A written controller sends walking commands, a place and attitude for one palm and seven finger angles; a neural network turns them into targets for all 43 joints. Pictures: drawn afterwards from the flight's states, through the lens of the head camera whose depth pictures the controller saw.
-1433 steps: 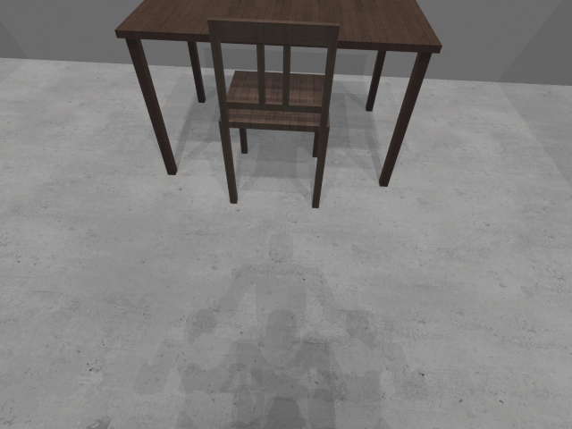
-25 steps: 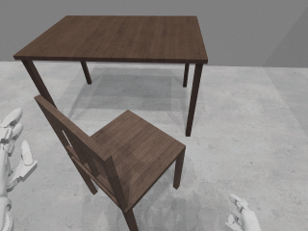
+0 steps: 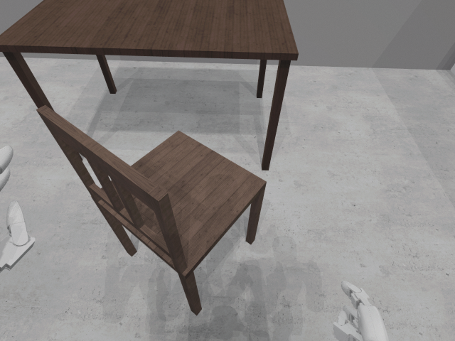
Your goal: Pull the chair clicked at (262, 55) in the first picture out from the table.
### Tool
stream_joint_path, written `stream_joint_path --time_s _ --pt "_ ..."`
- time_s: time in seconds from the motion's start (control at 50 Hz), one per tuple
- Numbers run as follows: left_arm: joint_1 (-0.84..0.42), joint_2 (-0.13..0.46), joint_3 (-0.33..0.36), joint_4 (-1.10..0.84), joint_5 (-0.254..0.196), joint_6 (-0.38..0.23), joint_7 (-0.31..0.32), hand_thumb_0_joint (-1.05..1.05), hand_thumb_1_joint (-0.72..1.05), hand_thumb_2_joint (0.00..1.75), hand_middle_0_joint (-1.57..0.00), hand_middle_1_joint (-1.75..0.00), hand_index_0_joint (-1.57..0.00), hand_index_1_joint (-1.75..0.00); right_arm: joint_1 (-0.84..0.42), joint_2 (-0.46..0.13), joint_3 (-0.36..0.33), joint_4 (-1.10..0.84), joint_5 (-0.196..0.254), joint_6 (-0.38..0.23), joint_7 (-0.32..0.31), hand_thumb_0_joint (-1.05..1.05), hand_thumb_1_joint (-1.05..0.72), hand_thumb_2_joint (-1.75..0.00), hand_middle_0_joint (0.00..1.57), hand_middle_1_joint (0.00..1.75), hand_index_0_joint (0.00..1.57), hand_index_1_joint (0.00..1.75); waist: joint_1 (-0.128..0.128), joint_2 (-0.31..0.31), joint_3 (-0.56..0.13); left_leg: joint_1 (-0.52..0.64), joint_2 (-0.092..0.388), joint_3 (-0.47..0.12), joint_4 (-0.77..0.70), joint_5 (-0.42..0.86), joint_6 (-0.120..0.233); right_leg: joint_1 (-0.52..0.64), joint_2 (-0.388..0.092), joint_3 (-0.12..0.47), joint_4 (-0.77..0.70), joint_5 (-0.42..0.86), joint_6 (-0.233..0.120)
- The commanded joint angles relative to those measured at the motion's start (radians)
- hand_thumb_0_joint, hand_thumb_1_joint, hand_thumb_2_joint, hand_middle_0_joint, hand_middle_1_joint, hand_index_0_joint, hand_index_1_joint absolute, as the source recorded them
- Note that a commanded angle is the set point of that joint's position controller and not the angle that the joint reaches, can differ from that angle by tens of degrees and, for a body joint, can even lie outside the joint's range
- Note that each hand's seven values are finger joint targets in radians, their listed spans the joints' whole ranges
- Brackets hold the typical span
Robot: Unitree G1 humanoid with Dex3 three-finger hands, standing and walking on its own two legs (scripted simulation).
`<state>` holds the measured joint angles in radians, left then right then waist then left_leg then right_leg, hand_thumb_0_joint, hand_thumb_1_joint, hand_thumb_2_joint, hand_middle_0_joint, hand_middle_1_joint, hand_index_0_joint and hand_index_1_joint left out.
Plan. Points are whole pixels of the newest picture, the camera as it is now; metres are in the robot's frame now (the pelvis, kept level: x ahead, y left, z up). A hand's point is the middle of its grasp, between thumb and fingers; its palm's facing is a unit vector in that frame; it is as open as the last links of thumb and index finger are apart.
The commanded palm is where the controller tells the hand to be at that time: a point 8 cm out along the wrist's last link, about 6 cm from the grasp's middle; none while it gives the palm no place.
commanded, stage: step back with the hand held close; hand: left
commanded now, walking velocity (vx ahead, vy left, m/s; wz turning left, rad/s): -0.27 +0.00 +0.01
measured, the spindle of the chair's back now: (107, 185) +0.47 +0.36 -0.11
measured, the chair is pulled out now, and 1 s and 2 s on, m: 0.52 0.52 0.52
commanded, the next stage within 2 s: stop stepping back and stand still in 0.98 s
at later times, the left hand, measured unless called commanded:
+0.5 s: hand (9, 264) +0.17 +0.26 +0.17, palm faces +0.44 -0.74 -0.52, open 7.4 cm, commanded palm +0.09 +0.30 +0.18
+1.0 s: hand out of the picture +0.09 +0.25 +0.17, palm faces +0.42 -0.77 -0.48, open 7.4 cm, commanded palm +0.03 +0.28 +0.18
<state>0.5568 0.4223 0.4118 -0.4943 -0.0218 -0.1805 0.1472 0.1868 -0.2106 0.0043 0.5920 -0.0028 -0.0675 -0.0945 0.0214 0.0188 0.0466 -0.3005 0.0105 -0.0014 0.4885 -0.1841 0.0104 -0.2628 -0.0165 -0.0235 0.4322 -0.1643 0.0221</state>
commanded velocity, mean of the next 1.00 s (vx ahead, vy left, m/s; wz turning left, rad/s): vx -0.37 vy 0.00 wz -0.03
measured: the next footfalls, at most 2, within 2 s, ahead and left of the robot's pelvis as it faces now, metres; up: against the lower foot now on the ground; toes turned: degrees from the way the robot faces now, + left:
right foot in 1.08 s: -0.12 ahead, -0.16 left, +0.00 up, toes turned +0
left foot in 1.30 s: -0.12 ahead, +0.07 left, +0.00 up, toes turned +1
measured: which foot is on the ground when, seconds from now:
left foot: down 0.00-1.00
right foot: down 0.00-0.80, up 0.82-1.00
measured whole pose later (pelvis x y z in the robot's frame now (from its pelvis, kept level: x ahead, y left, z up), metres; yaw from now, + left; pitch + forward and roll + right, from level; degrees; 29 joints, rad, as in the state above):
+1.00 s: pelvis -0.11 -0.02 +0.00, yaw +0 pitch +1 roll -2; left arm 0.55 0.46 0.47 -0.54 -0.03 -0.26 0.15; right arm 0.18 -0.15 0.01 0.64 -0.04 -0.21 -0.06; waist 0.02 -0.04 0.03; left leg -0.38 0.04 0.00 0.44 -0.09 0.01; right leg -0.34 0.05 0.02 0.75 -0.46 -0.01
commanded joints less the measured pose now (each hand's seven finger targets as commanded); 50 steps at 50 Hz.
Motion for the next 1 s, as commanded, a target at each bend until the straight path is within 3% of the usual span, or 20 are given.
stream_joint_path --time_s 0.0,0.12,0.16,0.28,0.32,0.38,0.44,0.5,0.58,0.64,0.68,0.72,0.74,0.76,0.78,0.8,0.82,0.86,0.88,0.98 --pt "-0.039 0.173 0.13 -0.221 0.004 -0.085 0.029 0.0 0.9 0.9 -0.2 -0.3 -0.2 -0.3 -0.09 -0.131 -0.052 -0.159 0.0 -0.08 -0.009 0.0 -0.9 -0.9 0.2 0.3 0.2 0.3 -0.008 0.046 -0.104 -0.102 0.083 -0.102 -0.149 -0.233 0.04 0.079 -0.037 0.075 -0.053 -0.1 -0.023" --pt "-0.058 0.186 0.163 -0.243 0.024 -0.116 0.03 0.0 0.9 0.9 -0.2 -0.3 -0.2 -0.3 -0.078 -0.139 -0.054 -0.17 -0.003 -0.116 -0.011 0.0 -0.9 -0.9 0.2 0.3 0.2 0.3 -0.006 0.136 -0.1 -0.311 0.12 -0.157 -0.212 -0.409 0.073 0.216 0.005 0.063 0.076 -0.088 -0.012" --pt "-0.041 0.184 0.173 -0.236 0.025 -0.123 0.028 0.0 0.9 0.9 -0.2 -0.3 -0.2 -0.3 -0.067 -0.135 -0.057 -0.167 -0.001 -0.127 -0.007 0.0 -0.9 -0.9 0.2 0.3 0.2 0.3 -0.004 0.113 -0.119 -0.319 0.121 -0.16 -0.195 -0.41 0.076 0.231 0.008 0.068 0.094 -0.059 -0.012" --pt "-0.076 0.187 0.159 -0.25 0.014 -0.136 0.03 0.0 0.9 0.9 -0.2 -0.3 -0.2 -0.3 -0.05 -0.132 -0.062 -0.139 -0.008 -0.143 0.002 0.0 -0.9 -0.9 0.2 0.3 0.2 0.3 -0.015 -0.008 -0.108 -0.14 0.048 -0.086 -0.025 -0.275 0.031 0.006 -0.063 0.149 -0.067 -0.133 -0.05" --pt "-0.095 0.195 0.152 -0.257 0.011 -0.139 0.037 0.0 0.9 0.9 -0.2 -0.3 -0.2 -0.3 -0.049 -0.133 -0.063 -0.125 -0.01 -0.143 0.001 0.0 -0.9 -0.9 0.2 0.3 0.2 0.3 -0.022 0.003 -0.11 -0.06 0.031 -0.074 0.021 -0.222 0.016 -0.082 -0.086 0.15 -0.094 -0.143 -0.069" --pt "-0.078 0.199 0.164 -0.252 0.015 -0.148 0.04 0.0 0.9 0.9 -0.2 -0.3 -0.2 -0.3 -0.061 -0.134 -0.064 -0.123 -0.01 -0.142 -0.002 0.0 -0.9 -0.9 0.2 0.3 0.2 0.3 -0.021 0.072 -0.126 -0.106 0.077 -0.116 -0.087 -0.239 0.033 -0.027 -0.033 0.09 -0.023 -0.139 -0.039" --pt "-0.049 0.195 0.204 -0.224 0.032 -0.157 0.03 0.0 0.9 0.9 -0.2 -0.3 -0.2 -0.3 -0.08 -0.139 -0.067 -0.141 -0.01 -0.148 -0.007 0.0 -0.9 -0.9 0.2 0.3 0.2 0.3 -0.011 0.193 -0.14 -0.406 0.195 -0.242 -0.27 -0.415 0.104 0.258 0.06 0.04 0.257 -0.024 -0.009" --pt "-0.043 0.205 0.217 -0.235 0.036 -0.172 0.014 0.0 0.9 0.9 -0.2 -0.3 -0.2 -0.3 -0.078 -0.134 -0.074 -0.141 -0.01 -0.162 0.0 0.0 -0.9 -0.9 0.2 0.3 0.2 0.3 -0.007 0.154 -0.141 -0.412 0.204 -0.242 -0.211 -0.322 0.125 0.256 0.066 0.064 0.305 0.016 -0.013" --pt "-0.066 0.216 0.208 -0.256 0.02 -0.192 0.002 0.0 0.9 0.9 -0.2 -0.3 -0.2 -0.3 -0.062 -0.131 -0.075 -0.111 -0.023 -0.176 0.005 0.0 -0.9 -0.9 0.2 0.3 0.2 0.3 -0.02 0.065 -0.194 -0.197 0.097 -0.123 -0.034 -0.126 0.06 0.119 -0.005 0.153 0.117 0.222 -0.042" --pt "-0.061 0.234 0.196 -0.248 -0.001 -0.189 0.014 0.0 0.9 0.9 -0.2 -0.3 -0.2 -0.3 -0.049 -0.105 -0.088 -0.088 -0.015 -0.161 0.009 0.0 -0.9 -0.9 0.2 0.3 0.2 0.3 -0.028 -0.118 -0.21 -0.009 -0.038 -0.013 0.245 -0.152 -0.018 -0.114 -0.21 0.332 -0.124 0.116 -0.145" --pt "-0.08 0.232 0.193 -0.26 -0.002 -0.173 0.028 0.0 0.9 0.9 -0.2 -0.3 -0.2 -0.3 -0.065 -0.086 -0.081 -0.077 -0.022 -0.137 0.016 0.0 -0.9 -0.9 0.2 0.3 0.2 0.3 -0.022 -0.177 -0.188 0.026 -0.049 -0.021 0.359 -0.18 -0.025 -0.174 -0.281 0.313 -0.174 0.128 -0.199" --pt "-0.064 0.223 0.201 -0.22 0.0 -0.159 0.028 0.0 0.9 0.9 -0.2 -0.3 -0.2 -0.3 -0.094 -0.074 -0.068 -0.08 -0.029 -0.12 0.012 0.0 -0.9 -0.9 0.2 0.3 0.2 0.3 -0.032 -0.143 -0.137 0.008 -0.018 -0.039 0.106 -0.123 -0.011 -0.128 -0.208 0.212 -0.071 0.242 -0.147" --pt "-0.038 0.212 0.202 -0.209 0.004 -0.16 0.025 0.0 0.9 0.9 -0.2 -0.3 -0.2 -0.3 -0.086 -0.092 -0.07 -0.082 -0.024 -0.113 0.006 0.0 -0.9 -0.9 0.2 0.3 0.2 0.3 -0.037 -0.057 -0.134 0.032 0.03 -0.082 -0.068 0.04 0.01 -0.12 -0.109 0.143 0.025 0.183 -0.092" --pt "-0.025 0.211 0.199 -0.222 0.012 -0.171 0.021 0.0 0.9 0.9 -0.2 -0.3 -0.2 -0.3 -0.087 -0.108 -0.075 -0.096 -0.018 -0.111 0.002 0.0 -0.9 -0.9 0.2 0.3 0.2 0.3 -0.033 0.106 -0.172 0.037 0.152 -0.186 -0.151 0.189 0.048 -0.092 0.003 0.072 0.156 0.092 -0.037" --pt "-0.027 0.22 0.203 -0.245 0.014 -0.181 0.013 0.0 0.9 0.9 -0.2 -0.3 -0.2 -0.3 -0.071 -0.115 -0.081 -0.11 -0.01 -0.123 0.004 0.0 -0.9 -0.9 0.2 0.3 0.2 0.3 -0.026 0.188 -0.241 -0.001 0.266 -0.25 -0.188 0.234 0.093 -0.018 0.047 0.048 0.321 -0.118 -0.021" --pt "0.001 0.215 0.212 -0.221 0.003 -0.185 0.001 0.0 0.9 0.9 -0.2 -0.3 -0.2 -0.3 -0.072 -0.12 -0.086 -0.12 -0.015 -0.142 0.007 0.0 -0.9 -0.9 0.2 0.3 0.2 0.3 -0.03 0.252 -0.267 -0.103 0.322 -0.319 -0.275 0.02 0.136 0.034 0.086 0.073 0.531 -0.287 -0.022" --pt "-0.034 0.203 0.196 -0.272 -0.008 -0.184 -0.001 0.0 0.9 0.9 -0.2 -0.3 -0.2 -0.3 -0.075 -0.113 -0.08 -0.127 -0.029 -0.158 0.008 0.0 -0.9 -0.9 0.2 0.3 0.2 0.3 -0.032 0.292 -0.209 -0.157 0.34 -0.361 -0.287 -0.024 0.169 -0.026 0.09 0.114 0.642 -0.321 -0.023" --pt "-0.019 0.186 0.174 -0.256 -0.019 -0.172 0.01 0.0 0.9 0.9 -0.2 -0.3 -0.2 -0.3 -0.039 -0.109 -0.081 -0.079 -0.025 -0.179 0.014 0.0 -0.9 -0.9 0.2 0.3 0.2 0.3 -0.017 0.133 -0.192 0.1 0.284 -0.266 -0.182 0.297 0.162 -0.208 0.057 0.102 0.536 -0.349 -0.027" --pt "-0.011 0.18 0.16 -0.27 -0.018 -0.168 0.011 0.0 0.9 0.9 -0.2 -0.3 -0.2 -0.3 -0.036 -0.112 -0.08 -0.072 -0.021 -0.188 0.021 0.0 -0.9 -0.9 0.2 0.3 0.2 0.3 -0.01 0.135 -0.217 0.178 0.266 -0.227 -0.156 0.382 0.149 -0.211 0.047 0.078 0.458 -0.345 -0.027" --pt "-0.079 0.195 0.145 -0.281 -0.024 -0.145 0.015 0.0 0.9 0.9 -0.2 -0.3 -0.2 -0.3 -0.063 -0.125 -0.061 -0.054 -0.036 -0.19 0.021 0.0 -0.9 -0.9 0.2 0.3 0.2 0.3 -0.019 0.233 -0.204 0.113 0.251 -0.198 -0.199 0.159 0.102 -0.03 0.049 0.036 0.144 -0.254 -0.034"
